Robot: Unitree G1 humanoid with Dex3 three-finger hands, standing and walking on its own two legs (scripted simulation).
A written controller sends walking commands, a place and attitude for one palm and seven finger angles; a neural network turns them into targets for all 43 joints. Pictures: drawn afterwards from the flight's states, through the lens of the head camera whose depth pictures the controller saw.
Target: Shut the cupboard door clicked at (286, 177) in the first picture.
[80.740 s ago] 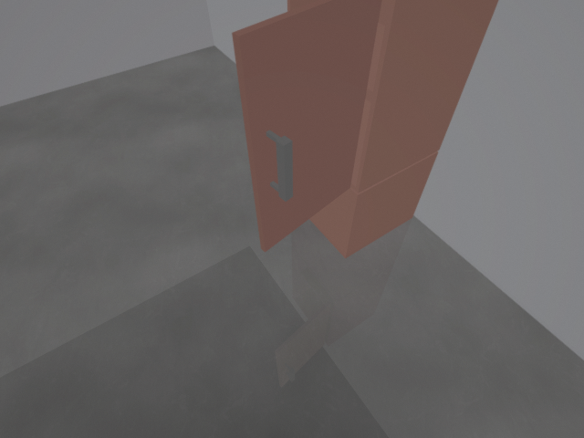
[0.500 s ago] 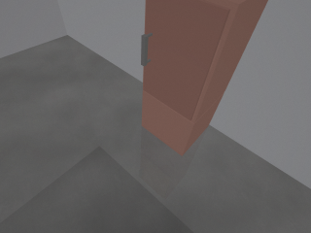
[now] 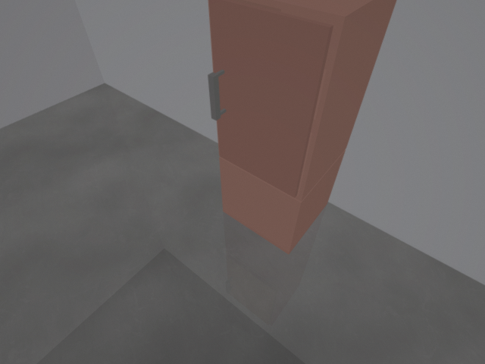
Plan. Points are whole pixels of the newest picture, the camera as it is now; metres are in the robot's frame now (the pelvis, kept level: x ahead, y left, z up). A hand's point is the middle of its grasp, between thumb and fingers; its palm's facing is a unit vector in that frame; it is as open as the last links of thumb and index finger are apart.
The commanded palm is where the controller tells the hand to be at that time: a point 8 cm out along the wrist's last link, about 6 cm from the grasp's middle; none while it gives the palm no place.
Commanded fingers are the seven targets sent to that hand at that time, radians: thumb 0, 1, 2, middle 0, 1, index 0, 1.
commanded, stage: let the arm hang, fingers relaxed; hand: left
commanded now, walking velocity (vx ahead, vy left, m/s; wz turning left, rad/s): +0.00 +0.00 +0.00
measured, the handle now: (218, 95) +0.92 +0.14 -0.04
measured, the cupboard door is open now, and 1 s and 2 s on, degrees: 0 0 0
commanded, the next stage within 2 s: look to check the result in 0.16 s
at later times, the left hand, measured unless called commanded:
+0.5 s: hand out of the picture +0.04 +0.20 -0.16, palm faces +0.03 -0.96 -0.29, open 7.4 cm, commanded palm none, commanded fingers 0.00 0.90 0.90 -0.20 -0.30 -0.20 -0.30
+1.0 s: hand out of the picture +0.08 +0.20 -0.16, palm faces +0.02 -0.95 -0.30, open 7.4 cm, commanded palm none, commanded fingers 0.00 0.90 0.90 -0.20 -0.30 -0.20 -0.30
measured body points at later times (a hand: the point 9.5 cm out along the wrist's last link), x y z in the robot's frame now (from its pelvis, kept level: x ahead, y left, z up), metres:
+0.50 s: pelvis +0.01 -0.02 +0.00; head +0.02 -0.03 +0.45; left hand +0.04 +0.25 -0.14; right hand +0.05 -0.28 -0.15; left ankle +0.00 +0.10 -0.74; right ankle +0.03 -0.11 -0.74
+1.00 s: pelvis +0.03 -0.03 +0.00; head +0.03 -0.03 +0.45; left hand +0.08 +0.25 -0.14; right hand +0.09 -0.30 -0.14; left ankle +0.00 +0.10 -0.74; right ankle +0.03 -0.12 -0.74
